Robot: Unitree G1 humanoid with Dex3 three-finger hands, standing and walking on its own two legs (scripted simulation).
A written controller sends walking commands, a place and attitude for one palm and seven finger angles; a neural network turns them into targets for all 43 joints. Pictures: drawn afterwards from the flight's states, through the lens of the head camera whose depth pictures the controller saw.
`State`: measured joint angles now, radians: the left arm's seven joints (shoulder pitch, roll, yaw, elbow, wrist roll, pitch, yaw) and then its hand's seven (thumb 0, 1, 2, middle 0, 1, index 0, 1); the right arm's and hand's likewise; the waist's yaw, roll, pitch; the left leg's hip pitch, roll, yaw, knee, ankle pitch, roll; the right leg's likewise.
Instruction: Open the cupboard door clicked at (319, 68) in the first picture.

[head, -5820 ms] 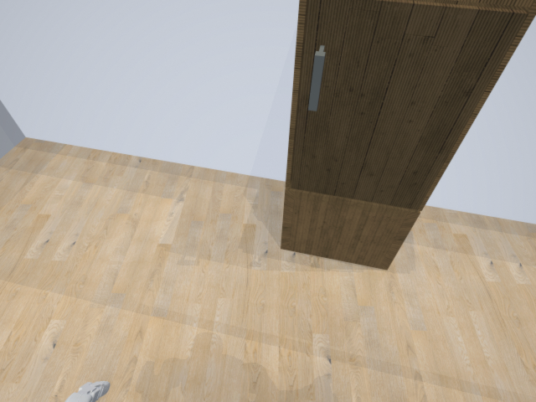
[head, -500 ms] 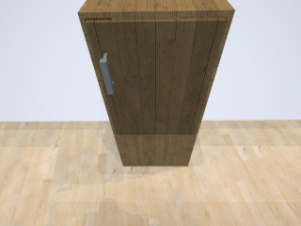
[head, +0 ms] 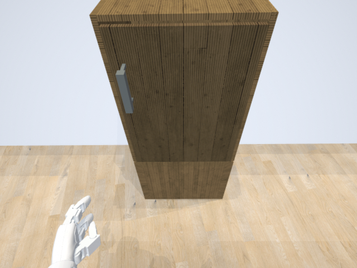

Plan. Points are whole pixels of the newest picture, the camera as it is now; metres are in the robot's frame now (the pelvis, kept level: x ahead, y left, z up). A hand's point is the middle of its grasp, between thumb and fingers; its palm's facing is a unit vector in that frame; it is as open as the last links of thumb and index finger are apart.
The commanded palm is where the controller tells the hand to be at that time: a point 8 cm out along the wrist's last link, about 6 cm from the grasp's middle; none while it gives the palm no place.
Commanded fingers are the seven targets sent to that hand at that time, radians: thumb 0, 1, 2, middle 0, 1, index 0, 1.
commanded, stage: raise the hand with hooked fingers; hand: left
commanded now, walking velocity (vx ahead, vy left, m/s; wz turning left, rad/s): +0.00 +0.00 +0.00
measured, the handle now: (126, 89) +0.58 +0.18 +0.09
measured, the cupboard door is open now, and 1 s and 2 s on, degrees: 0 0 0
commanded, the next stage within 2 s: move the hooked fingers beside the handle in 1.92 s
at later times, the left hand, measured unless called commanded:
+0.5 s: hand (94, 240) +0.18 +0.18 +0.01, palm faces -0.08 -0.99 -0.10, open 10.2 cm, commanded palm +0.15 +0.26 +0.01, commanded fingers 0.00 0.08 0.55 -0.26 -0.82 -0.26 -0.82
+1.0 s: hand (59, 208) +0.23 +0.25 +0.06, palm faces +0.06 -1.00 -0.06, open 13.1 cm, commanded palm +0.20 +0.30 +0.06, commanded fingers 0.00 -0.50 0.30 -0.30 -1.20 -0.30 -1.20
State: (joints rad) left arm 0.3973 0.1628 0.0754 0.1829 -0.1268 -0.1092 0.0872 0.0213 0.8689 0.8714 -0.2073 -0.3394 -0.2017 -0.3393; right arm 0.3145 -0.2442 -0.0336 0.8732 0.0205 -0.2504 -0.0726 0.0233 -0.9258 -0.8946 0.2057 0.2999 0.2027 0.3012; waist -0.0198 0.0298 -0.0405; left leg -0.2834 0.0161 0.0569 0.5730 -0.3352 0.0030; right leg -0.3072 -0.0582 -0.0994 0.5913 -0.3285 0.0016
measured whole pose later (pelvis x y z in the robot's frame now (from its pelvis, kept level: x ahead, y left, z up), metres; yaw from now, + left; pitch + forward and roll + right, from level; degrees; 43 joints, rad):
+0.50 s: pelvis -0.05 -0.02 -0.06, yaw +1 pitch +11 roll -2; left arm 0.25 0.29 0.23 0.05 -0.31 -0.39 -0.42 0.01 0.30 0.64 -0.24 -0.69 -0.24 -0.69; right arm 0.17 -0.19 0.05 0.58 0.03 -0.23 -0.05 0.01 -0.90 -0.89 0.21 0.30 0.21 0.30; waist 0.03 0.04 -0.07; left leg -0.78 0.07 -0.03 1.09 -0.50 -0.03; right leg -0.75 -0.03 -0.17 1.04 -0.48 -0.05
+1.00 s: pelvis -0.03 +0.01 -0.02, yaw +0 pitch +6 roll -2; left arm 0.16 0.35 0.35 0.15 -0.34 -0.26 -0.35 0.00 -0.28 0.39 -0.29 -1.06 -0.29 -1.06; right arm 0.26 -0.27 0.02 0.58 0.05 -0.27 -0.09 0.01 -0.90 -0.90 0.20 0.30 0.20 0.30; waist 0.00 0.01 -0.06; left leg -0.52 0.05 0.04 0.83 -0.42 0.01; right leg -0.51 -0.04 -0.11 0.78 -0.37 0.00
